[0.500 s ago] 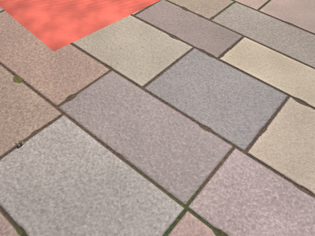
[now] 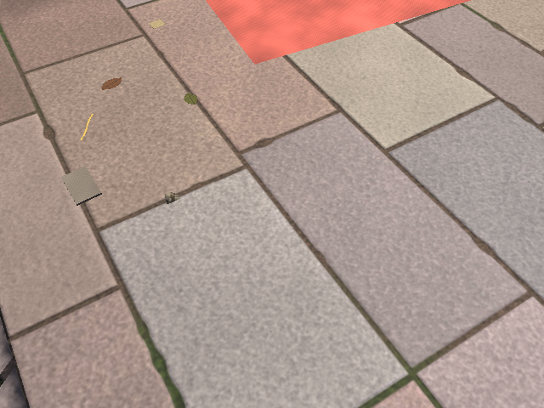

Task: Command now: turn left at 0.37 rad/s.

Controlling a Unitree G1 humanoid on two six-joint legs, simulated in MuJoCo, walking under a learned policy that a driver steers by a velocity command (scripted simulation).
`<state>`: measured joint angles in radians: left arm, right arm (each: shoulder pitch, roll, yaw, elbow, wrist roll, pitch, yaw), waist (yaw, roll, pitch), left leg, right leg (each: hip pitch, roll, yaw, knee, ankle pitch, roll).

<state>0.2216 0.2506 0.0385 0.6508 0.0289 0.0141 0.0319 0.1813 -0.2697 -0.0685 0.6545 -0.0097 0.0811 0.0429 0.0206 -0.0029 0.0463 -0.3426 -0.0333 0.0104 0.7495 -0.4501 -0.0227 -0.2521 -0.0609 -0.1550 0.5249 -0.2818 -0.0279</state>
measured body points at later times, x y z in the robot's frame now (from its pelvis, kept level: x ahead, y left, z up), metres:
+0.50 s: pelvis +0.08 -0.01 +0.00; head +0.08 -0.02 +0.45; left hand +0.22 +0.25 -0.09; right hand +0.11 -0.28 -0.13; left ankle -0.01 +0.10 -0.74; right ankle +0.13 -0.11 -0.73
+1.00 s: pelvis +0.29 -0.02 -0.01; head +0.33 -0.01 +0.43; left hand +0.26 +0.22 -0.16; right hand +0.45 -0.24 -0.13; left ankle +0.40 +0.05 -0.74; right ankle +0.14 -0.11 -0.72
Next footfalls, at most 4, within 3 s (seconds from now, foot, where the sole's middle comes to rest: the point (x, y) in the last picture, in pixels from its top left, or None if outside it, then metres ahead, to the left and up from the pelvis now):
0.04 left None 0.03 0.10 -0.77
0.52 right None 0.18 -0.11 -0.77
0.98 left None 0.44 0.05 -0.77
1.42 right None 0.39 -0.12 -0.77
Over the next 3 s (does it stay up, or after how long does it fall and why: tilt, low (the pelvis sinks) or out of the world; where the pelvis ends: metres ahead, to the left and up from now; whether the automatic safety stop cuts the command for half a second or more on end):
stays up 1.17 0.00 -0.01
